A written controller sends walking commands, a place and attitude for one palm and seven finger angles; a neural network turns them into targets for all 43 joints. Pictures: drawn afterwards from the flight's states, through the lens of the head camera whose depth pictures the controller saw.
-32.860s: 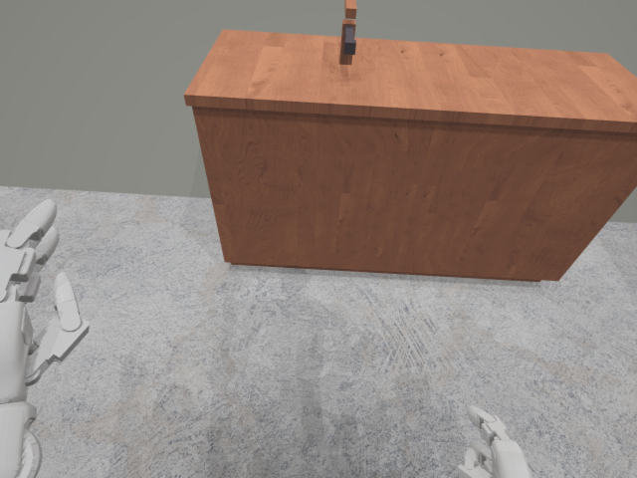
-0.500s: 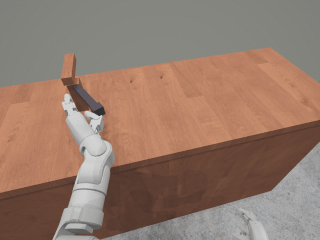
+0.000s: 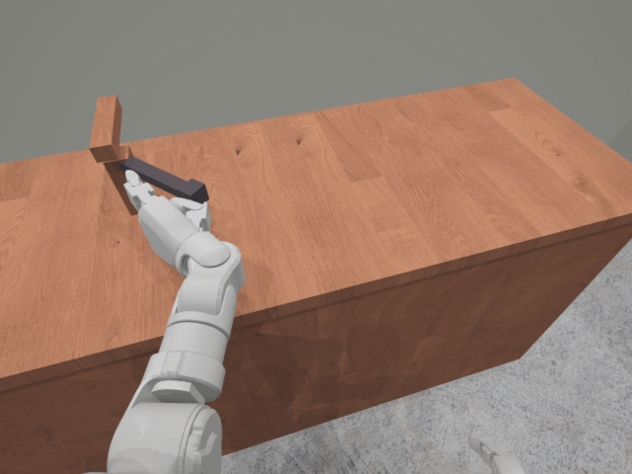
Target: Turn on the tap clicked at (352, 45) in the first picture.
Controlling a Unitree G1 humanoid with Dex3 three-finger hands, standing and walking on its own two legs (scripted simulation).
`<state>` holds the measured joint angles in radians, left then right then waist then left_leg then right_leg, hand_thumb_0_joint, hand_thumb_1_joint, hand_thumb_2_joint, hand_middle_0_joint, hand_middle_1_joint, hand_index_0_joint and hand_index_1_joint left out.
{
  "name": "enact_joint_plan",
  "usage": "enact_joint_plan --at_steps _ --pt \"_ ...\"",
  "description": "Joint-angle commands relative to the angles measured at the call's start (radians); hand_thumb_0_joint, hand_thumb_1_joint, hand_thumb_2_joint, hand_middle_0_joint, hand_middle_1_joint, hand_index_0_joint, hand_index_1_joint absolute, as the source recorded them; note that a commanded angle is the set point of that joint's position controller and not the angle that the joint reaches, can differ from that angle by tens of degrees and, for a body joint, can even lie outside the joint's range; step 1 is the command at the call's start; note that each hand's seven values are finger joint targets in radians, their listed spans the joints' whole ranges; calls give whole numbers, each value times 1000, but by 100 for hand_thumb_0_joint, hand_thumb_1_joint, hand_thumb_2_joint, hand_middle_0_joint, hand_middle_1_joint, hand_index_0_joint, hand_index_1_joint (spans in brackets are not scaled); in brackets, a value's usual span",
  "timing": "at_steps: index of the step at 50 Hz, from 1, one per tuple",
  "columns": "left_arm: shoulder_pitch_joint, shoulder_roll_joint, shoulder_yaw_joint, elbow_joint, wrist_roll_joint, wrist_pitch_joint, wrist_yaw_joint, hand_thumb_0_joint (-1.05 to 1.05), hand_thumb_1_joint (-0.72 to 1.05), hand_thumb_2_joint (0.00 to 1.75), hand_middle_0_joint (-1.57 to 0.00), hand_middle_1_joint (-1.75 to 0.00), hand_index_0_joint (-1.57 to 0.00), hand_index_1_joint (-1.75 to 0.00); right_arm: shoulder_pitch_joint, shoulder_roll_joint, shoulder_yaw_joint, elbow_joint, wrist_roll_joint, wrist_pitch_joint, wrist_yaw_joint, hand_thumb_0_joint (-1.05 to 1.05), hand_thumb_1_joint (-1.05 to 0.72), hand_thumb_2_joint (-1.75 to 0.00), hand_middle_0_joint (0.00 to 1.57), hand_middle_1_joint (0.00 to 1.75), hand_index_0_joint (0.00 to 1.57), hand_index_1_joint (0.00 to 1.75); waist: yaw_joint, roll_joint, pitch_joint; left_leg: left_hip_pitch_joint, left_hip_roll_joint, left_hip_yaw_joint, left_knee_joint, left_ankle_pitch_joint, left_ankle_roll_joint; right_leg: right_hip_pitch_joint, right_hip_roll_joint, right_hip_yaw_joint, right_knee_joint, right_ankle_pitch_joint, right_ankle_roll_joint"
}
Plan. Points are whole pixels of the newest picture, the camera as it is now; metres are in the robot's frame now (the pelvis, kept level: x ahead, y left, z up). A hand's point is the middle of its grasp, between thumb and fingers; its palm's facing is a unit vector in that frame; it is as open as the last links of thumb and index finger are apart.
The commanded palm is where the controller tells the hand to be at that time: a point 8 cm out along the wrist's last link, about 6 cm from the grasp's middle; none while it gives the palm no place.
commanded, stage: push the lever round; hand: left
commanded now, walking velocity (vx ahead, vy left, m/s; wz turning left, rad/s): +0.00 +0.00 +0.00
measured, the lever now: (193, 194) +0.45 +0.19 +0.12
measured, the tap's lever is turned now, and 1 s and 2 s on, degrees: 42 66 74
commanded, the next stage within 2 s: lift the hand up off the lever in 1.04 s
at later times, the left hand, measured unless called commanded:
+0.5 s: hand (223, 191) +0.46 +0.15 +0.11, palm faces +0.79 -0.59 -0.14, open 7.7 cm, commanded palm +0.41 +0.17 +0.11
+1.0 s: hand (233, 180) +0.48 +0.14 +0.12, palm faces +0.81 -0.57 -0.15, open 7.6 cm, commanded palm +0.44 +0.16 +0.11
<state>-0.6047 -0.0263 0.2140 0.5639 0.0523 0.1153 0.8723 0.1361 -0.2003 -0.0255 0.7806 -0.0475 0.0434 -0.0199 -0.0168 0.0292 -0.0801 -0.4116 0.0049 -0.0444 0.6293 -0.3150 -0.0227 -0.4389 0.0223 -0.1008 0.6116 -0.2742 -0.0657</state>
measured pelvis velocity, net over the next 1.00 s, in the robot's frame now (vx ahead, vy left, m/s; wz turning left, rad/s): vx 0.01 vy -0.01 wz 0.01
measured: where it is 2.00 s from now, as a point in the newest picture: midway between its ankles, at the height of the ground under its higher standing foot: outside the picture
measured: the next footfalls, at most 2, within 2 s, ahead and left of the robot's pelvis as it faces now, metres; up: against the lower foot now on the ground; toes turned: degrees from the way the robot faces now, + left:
none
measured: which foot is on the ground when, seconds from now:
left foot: down 0.00-1.00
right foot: down 0.00-1.00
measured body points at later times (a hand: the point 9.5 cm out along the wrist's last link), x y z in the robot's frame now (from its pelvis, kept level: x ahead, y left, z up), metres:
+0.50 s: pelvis +0.01 +0.00 -0.01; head +0.05 -0.01 +0.44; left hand +0.42 +0.18 +0.12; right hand +0.12 -0.24 -0.14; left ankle +0.00 +0.14 -0.72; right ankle +0.02 -0.08 -0.72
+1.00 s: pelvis +0.01 -0.01 -0.01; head +0.06 -0.02 +0.43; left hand +0.44 +0.17 +0.13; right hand +0.08 -0.26 -0.15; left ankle +0.00 +0.14 -0.72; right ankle +0.02 -0.08 -0.72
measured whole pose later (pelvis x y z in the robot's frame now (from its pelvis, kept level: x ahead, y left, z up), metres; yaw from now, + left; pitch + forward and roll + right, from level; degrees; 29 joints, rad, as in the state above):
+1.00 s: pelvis +0.01 -0.01 -0.01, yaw +0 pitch +13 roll +0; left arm -0.94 0.01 0.38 0.89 0.15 0.09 1.02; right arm 0.23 -0.21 -0.06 0.82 -0.12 -0.02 0.06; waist -0.08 0.03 -0.13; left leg -0.59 0.01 -0.05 0.72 -0.35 -0.04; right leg -0.62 0.02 -0.11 0.71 -0.31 -0.08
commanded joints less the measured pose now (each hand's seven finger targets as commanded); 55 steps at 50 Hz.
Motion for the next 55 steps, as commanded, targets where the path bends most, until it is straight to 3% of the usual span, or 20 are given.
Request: enact_joint_plan --at_steps 1,2,6,7,14,16,17,24,27,30,32,36,37,41,42,46,47,51,52,55 --pt "-506 101 -34 -169 53 -58 31 0 90 90 -15 -15 -15 -15 -89 -113 -35 -125 -10 -47 3 0 -90 -90 20 30 20 30 -22 -77 -298 24 -11 38 -41 149 26 166 -52 69 -113 108 44" --pt "-492 127 3 -155 57 -56 41 0 90 90 -15 -15 -15 -15 -85 -117 -39 -119 -13 -47 3 0 -90 -90 20 30 20 30 -9 -69 -307 22 -13 35 -42 162 25 170 -47 64 -106 121 41" --pt "-525 109 -1 -131 54 -51 56 0 90 90 -15 -15 -15 -15 -66 -114 -41 -119 -17 -43 12 0 -90 -90 20 30 20 30 -22 -82 -340 6 -13 42 -28 176 24 183 -56 70 -96 173 51" --pt "-521 138 31 -105 62 -46 61 0 90 90 -15 -15 -15 -15 -62 -119 -44 -109 -18 -43 11 0 -90 -90 20 30 20 30 -14 -76 -326 -1 -12 37 -33 177 23 176 -49 62 -94 158 45" --pt "-611 96 12 -52 77 -42 92 0 90 90 -15 -15 -15 -15 -27 -115 -46 -99 -30 -51 31 0 -90 -90 20 30 20 30 -38 -90 -352 -9 -11 39 -15 190 22 148 -48 55 -75 182 51" --pt "-642 113 32 -34 81 -44 102 0 90 90 -15 -15 -15 -15 -14 -118 -46 -93 -33 -54 35 0 -90 -90 20 30 20 30 -44 -104 -354 -23 -12 39 -11 189 23 151 -52 58 -72 199 56" --pt "-633 141 66 -42 85 -47 108 0 90 90 -15 -15 -15 -15 -12 -122 -52 -89 -37 -56 34 0 -90 -90 20 30 20 30 -30 -78 -378 -17 -14 38 -8 209 23 155 -46 56 -62 213 51" --pt "-681 68 24 -1 108 -35 129 0 90 90 -15 -15 -15 -15 35 -117 -56 -78 -54 -64 66 0 -90 -90 20 30 20 30 -52 -55 -405 8 -7 38 20 292 13 113 -38 31 -20 281 46" --pt "-677 118 74 5 103 -43 130 0 90 90 -15 -15 -15 -15 44 -126 -64 -77 -54 -67 64 0 -90 -90 20 30 20 30 -46 -94 -413 -19 -9 34 19 273 15 132 -37 34 -21 279 50" --pt "-715 99 56 22 106 -45 131 0 90 90 -15 -15 -15 -15 51 -120 -59 -74 -55 -71 69 0 -90 -90 20 30 20 30 -64 -109 -397 -36 -12 42 24 248 20 125 -44 43 -28 285 60" --pt "-716 152 99 13 115 -50 132 0 90 90 -15 -15 -15 -15 57 -126 -63 -72 -55 -70 65 0 -90 -90 20 30 20 30 -50 -83 -416 -44 -14 39 23 253 19 140 -43 43 -18 287 55" --pt "-752 93 47 55 127 -45 135 0 90 90 -15 -15 -15 -15 70 -120 -60 -66 -61 -75 75 0 -90 -90 20 30 20 30 -74 -68 -393 -43 -13 42 30 238 19 97 -39 40 -20 257 54" --pt "-762 128 75 54 131 -50 137 0 90 90 -15 -15 -15 -15 74 -127 -64 -61 -61 -77 72 0 -90 -90 20 30 20 30 -68 -62 -406 -41 -13 36 28 242 18 98 -37 37 -15 246 50" --pt "-812 101 51 79 130 -60 142 0 90 90 -15 -15 -15 -15 85 -122 -62 -53 -65 -84 78 0 -90 -90 20 30 20 30 -92 -63 -408 -46 -13 40 38 219 21 76 -36 42 -18 231 56" --pt "-811 129 79 84 129 -65 143 0 90 90 -15 -15 -15 -15 88 -126 -65 -51 -66 -87 74 0 -90 -90 20 30 20 30 -81 -65 -417 -59 -17 34 37 211 22 79 -34 42 -14 222 55" --pt "-862 139 83 112 138 -77 150 0 90 90 -15 -15 -15 -15 102 -125 -63 -46 -69 -90 78 0 -90 -90 20 30 20 30 -98 -55 -421 -72 -17 42 45 196 25 72 -39 50 -14 224 60" --pt "-856 165 108 104 142 -84 152 0 90 90 -15 -15 -15 -15 106 -129 -67 -44 -71 -92 77 0 -90 -90 20 30 20 30 -85 -36 -445 -71 -20 38 48 208 24 76 -35 47 -5 228 55" --pt "-868 180 119 150 147 -84 154 0 90 90 -15 -15 -15 -15 125 -129 -64 -42 -73 -91 81 0 -90 -90 20 30 20 30 -104 -68 -445 -106 -19 44 58 192 27 81 -44 55 -2 256 68" --pt "-873 221 155 162 150 -89 155 0 90 90 -15 -15 -15 -15 130 -136 -66 -38 -73 -93 78 0 -90 -90 20 30 20 30 -96 -76 -442 -119 -22 39 55 187 29 85 -43 54 0 251 67" --pt "-904 209 137 182 155 -93 151 0 90 90 -15 -15 -15 -15 140 -134 -65 -39 -72 -93 80 0 -90 -90 20 30 20 30 -114 -70 -436 -127 -20 45 54 167 31 72 -43 59 -6 228 68"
